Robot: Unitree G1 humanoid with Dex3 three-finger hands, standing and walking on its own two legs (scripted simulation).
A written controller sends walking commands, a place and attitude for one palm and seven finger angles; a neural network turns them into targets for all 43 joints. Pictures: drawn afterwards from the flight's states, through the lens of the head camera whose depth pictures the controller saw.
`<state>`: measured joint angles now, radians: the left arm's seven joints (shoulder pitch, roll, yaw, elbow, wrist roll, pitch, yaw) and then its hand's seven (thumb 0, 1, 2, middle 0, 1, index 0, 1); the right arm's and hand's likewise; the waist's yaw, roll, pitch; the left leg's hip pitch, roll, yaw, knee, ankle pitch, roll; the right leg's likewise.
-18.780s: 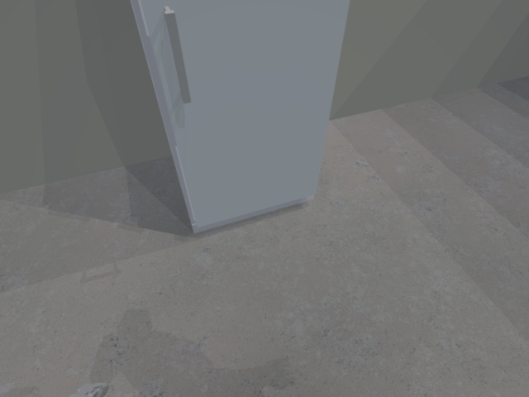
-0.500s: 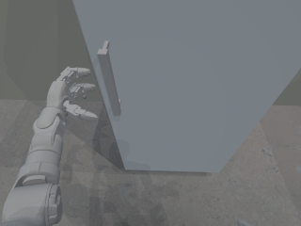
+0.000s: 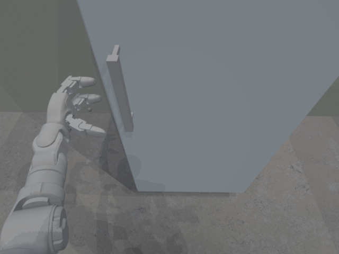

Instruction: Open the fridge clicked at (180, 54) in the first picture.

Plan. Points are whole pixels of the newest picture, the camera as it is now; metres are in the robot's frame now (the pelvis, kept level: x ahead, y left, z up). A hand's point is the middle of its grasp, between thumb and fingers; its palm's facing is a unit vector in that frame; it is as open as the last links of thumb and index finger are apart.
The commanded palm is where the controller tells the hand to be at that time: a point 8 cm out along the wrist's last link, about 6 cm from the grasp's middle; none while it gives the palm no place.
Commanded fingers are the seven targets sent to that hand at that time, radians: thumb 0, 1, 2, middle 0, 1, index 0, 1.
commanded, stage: move the hooked fingers beside the handle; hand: left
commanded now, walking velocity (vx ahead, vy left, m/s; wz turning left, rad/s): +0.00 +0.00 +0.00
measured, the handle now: (123, 93) +0.48 +0.12 +0.11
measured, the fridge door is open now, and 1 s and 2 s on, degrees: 0 0 0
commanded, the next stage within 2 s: feel for the door with the fingertips in 0.82 s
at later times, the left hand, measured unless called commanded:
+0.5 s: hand (91, 111) +0.42 +0.19 +0.11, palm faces +0.00 -1.00 -0.01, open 14.0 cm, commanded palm +0.39 +0.23 +0.12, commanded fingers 0.00 -0.50 0.30 -0.30 -1.20 -0.30 -1.20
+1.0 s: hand (93, 108) +0.42 +0.18 +0.12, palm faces -0.01 -1.00 -0.01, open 14.0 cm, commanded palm +0.39 +0.22 +0.12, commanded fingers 0.00 -0.50 0.30 -0.30 -1.20 -0.30 -1.20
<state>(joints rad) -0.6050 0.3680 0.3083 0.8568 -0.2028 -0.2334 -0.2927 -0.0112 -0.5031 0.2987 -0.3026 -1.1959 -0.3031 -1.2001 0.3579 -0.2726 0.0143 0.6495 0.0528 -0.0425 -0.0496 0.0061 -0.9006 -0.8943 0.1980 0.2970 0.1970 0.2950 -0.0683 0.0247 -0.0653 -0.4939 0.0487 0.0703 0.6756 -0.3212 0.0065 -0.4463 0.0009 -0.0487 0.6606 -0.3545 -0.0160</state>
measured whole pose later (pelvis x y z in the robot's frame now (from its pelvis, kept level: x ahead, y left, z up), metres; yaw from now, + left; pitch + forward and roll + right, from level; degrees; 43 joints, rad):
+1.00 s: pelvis -0.01 +0.00 +0.00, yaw +1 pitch +7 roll -1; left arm -0.66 0.35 0.27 0.88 -0.18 -0.24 -0.23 -0.01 -0.50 0.30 -0.30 -1.20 -0.30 -1.20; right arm 0.34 -0.27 0.02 0.66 0.05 -0.05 -0.05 0.01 -0.90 -0.89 0.20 0.30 0.20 0.30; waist -0.07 0.02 -0.05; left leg -0.50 0.05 0.06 0.69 -0.31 0.01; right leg -0.45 0.00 -0.06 0.67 -0.35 -0.02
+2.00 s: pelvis -0.01 +0.00 +0.00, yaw +1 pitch +8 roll -1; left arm -0.75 0.30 0.23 0.97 -0.16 -0.27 -0.16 -0.01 -0.50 0.30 -0.35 -1.23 -0.34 -1.22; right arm 0.35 -0.26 0.01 0.68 0.04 -0.04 -0.03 0.00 -0.90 -0.89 0.20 0.30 0.20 0.29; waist -0.08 0.03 -0.06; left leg -0.54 0.05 0.06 0.70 -0.31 0.00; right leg -0.49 0.00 -0.06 0.69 -0.35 -0.02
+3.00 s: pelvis +0.00 -0.01 +0.00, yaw +0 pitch +7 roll +0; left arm -0.65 0.17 0.14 0.79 -0.13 -0.22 -0.03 -0.01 -0.50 0.30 -0.31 -1.20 -0.30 -1.20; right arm 0.32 -0.24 0.00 0.66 0.03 -0.05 -0.01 0.01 -0.90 -0.89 0.20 0.30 0.20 0.29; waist -0.07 0.04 -0.07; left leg -0.49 0.05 0.06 0.69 -0.32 0.00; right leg -0.45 0.00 -0.05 0.68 -0.36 -0.02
